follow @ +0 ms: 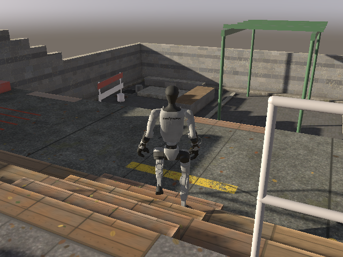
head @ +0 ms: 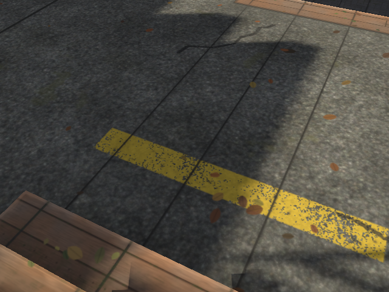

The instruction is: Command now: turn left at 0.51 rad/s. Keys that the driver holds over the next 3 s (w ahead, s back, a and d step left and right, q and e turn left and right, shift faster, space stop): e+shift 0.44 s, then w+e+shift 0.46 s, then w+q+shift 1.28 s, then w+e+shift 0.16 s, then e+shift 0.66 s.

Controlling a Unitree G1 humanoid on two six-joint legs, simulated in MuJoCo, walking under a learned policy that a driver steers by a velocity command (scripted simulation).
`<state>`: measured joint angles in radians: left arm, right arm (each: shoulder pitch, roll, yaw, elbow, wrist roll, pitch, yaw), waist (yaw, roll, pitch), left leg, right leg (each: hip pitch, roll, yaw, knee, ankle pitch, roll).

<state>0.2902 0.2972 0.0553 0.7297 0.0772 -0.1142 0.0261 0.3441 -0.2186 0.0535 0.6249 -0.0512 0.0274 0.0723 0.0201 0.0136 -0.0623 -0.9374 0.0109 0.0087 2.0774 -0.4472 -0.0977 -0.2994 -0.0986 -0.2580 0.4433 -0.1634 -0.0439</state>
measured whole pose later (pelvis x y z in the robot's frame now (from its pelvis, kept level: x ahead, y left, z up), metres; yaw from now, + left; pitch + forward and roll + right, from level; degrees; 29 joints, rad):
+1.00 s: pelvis +0.12 -0.13 -0.04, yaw -38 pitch +0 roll -1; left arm 0.34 0.23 0.05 0.98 0.02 0.00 0.00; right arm 0.21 -0.24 -0.05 0.87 -0.07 -0.03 -0.02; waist -0.03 0.03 0.07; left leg -0.74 0.17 -0.07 1.43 -0.32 -0.04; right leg -0.31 0.13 -0.05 0.79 -0.48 -0.13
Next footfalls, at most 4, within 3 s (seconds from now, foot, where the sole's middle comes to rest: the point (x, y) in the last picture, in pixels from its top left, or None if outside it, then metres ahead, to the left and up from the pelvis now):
0.16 left None -0.01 0.15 -0.64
0.82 right None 0.10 -0.16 -0.78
1.32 left None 0.42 -0.28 -0.92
1.72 right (347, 275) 0.77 -0.60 -1.06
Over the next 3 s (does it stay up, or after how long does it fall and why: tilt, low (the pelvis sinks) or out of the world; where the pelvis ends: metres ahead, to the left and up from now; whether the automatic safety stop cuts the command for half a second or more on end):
stays up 1.61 -0.31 -0.30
